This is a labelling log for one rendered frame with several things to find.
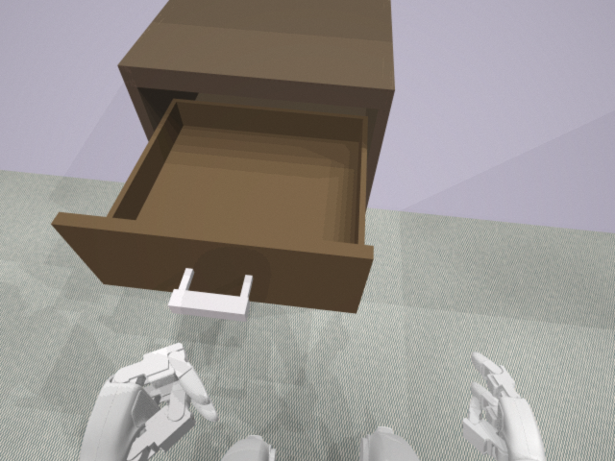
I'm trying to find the robot left hand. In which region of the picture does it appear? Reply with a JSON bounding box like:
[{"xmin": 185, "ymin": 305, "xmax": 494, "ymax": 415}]
[{"xmin": 79, "ymin": 343, "xmax": 219, "ymax": 461}]

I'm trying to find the cabinet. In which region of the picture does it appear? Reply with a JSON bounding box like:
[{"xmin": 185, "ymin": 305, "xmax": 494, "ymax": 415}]
[{"xmin": 117, "ymin": 0, "xmax": 395, "ymax": 213}]

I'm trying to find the robot right thigh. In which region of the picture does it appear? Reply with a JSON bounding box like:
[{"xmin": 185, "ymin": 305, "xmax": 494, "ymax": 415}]
[{"xmin": 359, "ymin": 432, "xmax": 420, "ymax": 461}]

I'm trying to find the handle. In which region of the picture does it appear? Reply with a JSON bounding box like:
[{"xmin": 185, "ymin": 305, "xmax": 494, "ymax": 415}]
[{"xmin": 168, "ymin": 268, "xmax": 253, "ymax": 322}]

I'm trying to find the robot left thigh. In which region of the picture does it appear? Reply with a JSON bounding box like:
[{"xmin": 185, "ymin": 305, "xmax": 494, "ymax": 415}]
[{"xmin": 221, "ymin": 439, "xmax": 277, "ymax": 461}]

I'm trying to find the robot thigh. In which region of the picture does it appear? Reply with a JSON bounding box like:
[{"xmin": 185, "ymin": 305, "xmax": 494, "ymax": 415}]
[
  {"xmin": 359, "ymin": 432, "xmax": 420, "ymax": 461},
  {"xmin": 221, "ymin": 439, "xmax": 277, "ymax": 461}
]

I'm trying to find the robot right hand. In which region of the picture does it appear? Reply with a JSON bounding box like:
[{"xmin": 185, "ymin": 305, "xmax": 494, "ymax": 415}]
[{"xmin": 463, "ymin": 352, "xmax": 546, "ymax": 461}]

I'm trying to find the drawer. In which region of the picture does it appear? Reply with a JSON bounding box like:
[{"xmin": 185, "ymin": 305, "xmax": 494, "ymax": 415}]
[{"xmin": 51, "ymin": 99, "xmax": 374, "ymax": 314}]

